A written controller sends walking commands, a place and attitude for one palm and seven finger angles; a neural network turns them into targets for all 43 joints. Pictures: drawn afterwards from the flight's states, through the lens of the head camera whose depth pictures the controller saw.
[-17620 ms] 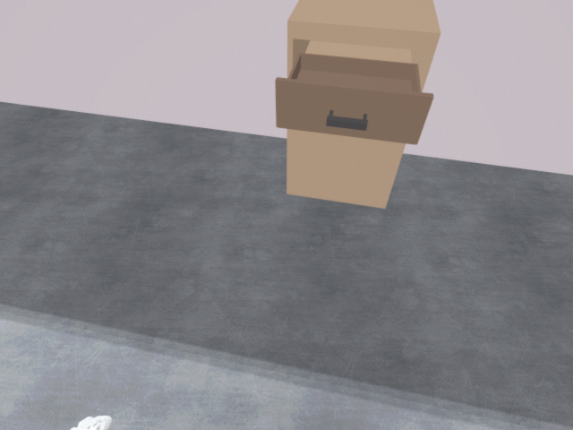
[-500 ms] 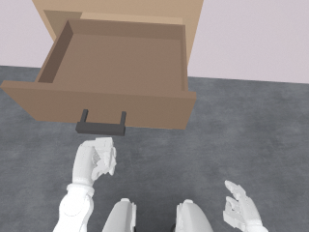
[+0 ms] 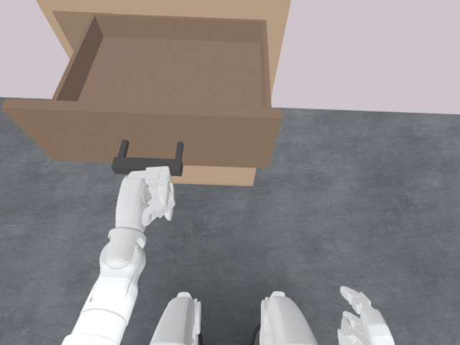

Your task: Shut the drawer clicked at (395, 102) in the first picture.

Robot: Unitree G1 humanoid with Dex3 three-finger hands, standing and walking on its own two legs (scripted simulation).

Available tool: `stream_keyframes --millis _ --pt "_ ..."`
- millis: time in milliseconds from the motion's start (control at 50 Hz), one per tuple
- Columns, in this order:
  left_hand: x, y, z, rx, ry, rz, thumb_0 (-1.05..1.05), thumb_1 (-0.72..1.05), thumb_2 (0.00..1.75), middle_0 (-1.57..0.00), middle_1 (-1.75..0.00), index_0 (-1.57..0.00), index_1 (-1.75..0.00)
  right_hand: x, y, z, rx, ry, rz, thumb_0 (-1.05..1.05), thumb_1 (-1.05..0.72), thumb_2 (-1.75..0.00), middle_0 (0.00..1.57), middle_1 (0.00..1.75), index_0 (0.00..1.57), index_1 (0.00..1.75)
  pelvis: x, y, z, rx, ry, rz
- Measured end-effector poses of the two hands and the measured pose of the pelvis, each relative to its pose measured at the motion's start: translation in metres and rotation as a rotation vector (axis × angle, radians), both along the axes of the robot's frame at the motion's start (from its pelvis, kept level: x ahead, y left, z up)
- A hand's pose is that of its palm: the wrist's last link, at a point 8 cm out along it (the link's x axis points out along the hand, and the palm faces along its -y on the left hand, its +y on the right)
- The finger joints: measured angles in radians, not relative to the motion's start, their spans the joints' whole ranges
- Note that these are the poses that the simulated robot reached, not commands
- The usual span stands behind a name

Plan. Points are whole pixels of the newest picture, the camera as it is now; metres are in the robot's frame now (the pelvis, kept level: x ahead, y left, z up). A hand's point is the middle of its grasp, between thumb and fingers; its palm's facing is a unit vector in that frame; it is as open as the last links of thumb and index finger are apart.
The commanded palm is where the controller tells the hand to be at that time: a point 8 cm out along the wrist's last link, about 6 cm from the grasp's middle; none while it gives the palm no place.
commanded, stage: push the drawer shut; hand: left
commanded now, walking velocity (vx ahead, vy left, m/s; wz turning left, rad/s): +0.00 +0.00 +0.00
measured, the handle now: (150, 156) +0.43 +0.15 +0.03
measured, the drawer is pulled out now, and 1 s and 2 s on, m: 0.26 0.13 0.00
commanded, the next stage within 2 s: none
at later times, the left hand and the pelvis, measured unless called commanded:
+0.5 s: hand (177, 164) +0.42 +0.10 +0.02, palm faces -0.04 -1.00 -0.05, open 3.3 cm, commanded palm +0.40 +0.15 +0.03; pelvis +0.00 +0.00 +0.00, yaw -1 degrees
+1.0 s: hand (180, 136) +0.48 +0.10 +0.02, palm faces -0.02 -1.00 -0.04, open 3.2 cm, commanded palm +0.47 +0.15 +0.03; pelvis +0.00 +0.01 +0.00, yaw -2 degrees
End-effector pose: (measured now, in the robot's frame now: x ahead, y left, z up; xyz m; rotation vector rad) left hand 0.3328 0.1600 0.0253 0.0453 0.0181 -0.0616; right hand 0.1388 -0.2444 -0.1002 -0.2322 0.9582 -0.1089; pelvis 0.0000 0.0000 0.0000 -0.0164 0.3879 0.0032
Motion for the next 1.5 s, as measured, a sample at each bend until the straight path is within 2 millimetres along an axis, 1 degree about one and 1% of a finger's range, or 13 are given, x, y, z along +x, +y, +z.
stream_keyframes --millis 260,540,700,920,1180,1360,1500 --pt "0.031 -0.002 0.001 0.001 -0.007 0.013 0.03 0.91 0.94 -1.40 -1.60 -1.40 -1.60 -0.025 -0.002 -0.003 0.001 0.067 -0.036 0.01 -0.91 -0.90 0.21 0.30 0.20 0.30 -0.002 0.002 0.003 0.003 0.008 -0.008" --pt "0.071 -0.004 0.001 0.007 -0.010 0.027 0.03 0.90 0.93 -1.40 -1.60 -1.40 -1.60 -0.055 -0.005 -0.010 -0.002 0.160 -0.081 0.01 -0.91 -0.90 0.21 0.30 0.20 0.30 -0.002 0.004 0.001 0.004 0.032 -0.018" --pt "0.091 -0.001 0.001 0.005 -0.011 0.029 0.03 0.87 0.92 -1.40 -1.60 -1.40 -1.60 -0.073 -0.007 -0.010 -0.009 0.209 -0.108 0.01 -0.91 -0.90 0.21 0.30 0.20 0.30 -0.001 0.004 0.002 0.003 0.044 -0.025" --pt "0.116 -0.003 0.000 -0.002 -0.013 0.040 0.03 0.87 0.92 -1.40 -1.60 -1.40 -1.60 -0.095 -0.008 -0.014 -0.014 0.278 -0.129 0.01 -0.91 -0.90 0.21 0.30 0.20 0.30 -0.002 0.007 -0.002 0.001 0.066 -0.027" --pt "0.156 -0.005 0.000 0.003 -0.011 0.044 0.02 0.88 0.92 -1.40 -1.60 -1.40 -1.60 -0.125 -0.006 -0.020 -0.019 0.371 -0.157 0.00 -0.91 -0.90 0.21 0.30 0.20 0.30 -0.005 0.007 -0.009 -0.005 0.102 -0.029" --pt "0.179 -0.005 0.001 -0.001 -0.005 0.042 0.02 0.88 0.91 -1.40 -1.60 -1.40 -1.60 -0.146 -0.003 -0.019 -0.016 0.443 -0.185 0.00 -0.91 -0.90 0.21 0.30 0.20 0.30 -0.004 0.007 -0.012 -0.010 0.126 -0.036" --pt "0.194 -0.007 0.001 -0.001 -0.002 0.048 0.02 0.88 0.92 -1.40 -1.60 -1.40 -1.60 -0.158 -0.001 -0.018 -0.018 0.490 -0.197 0.00 -0.91 -0.90 0.21 0.30 0.20 0.30 -0.003 0.007 -0.014 -0.016 0.143 -0.036"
